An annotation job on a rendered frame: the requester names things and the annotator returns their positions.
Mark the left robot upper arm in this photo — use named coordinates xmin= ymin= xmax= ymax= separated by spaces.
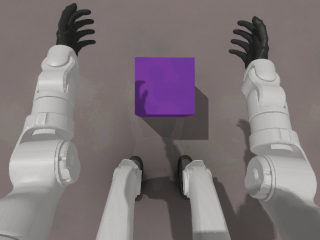
xmin=0 ymin=139 xmax=81 ymax=240

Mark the robot left hand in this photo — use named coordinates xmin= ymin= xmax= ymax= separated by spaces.
xmin=56 ymin=3 xmax=96 ymax=57

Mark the right robot upper arm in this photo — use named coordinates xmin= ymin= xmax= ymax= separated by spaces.
xmin=244 ymin=154 xmax=320 ymax=240

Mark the right robot foot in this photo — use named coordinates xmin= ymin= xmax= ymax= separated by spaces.
xmin=177 ymin=155 xmax=192 ymax=200

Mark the robot left shin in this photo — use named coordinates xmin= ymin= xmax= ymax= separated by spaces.
xmin=112 ymin=159 xmax=138 ymax=179

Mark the right robot forearm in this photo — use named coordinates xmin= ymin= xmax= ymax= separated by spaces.
xmin=241 ymin=58 xmax=317 ymax=196

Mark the robot right hand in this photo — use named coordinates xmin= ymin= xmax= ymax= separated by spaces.
xmin=228 ymin=16 xmax=269 ymax=69

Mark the left robot forearm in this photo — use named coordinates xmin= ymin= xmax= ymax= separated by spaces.
xmin=9 ymin=45 xmax=81 ymax=184

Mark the carton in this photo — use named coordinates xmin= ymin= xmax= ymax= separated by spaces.
xmin=135 ymin=57 xmax=195 ymax=117

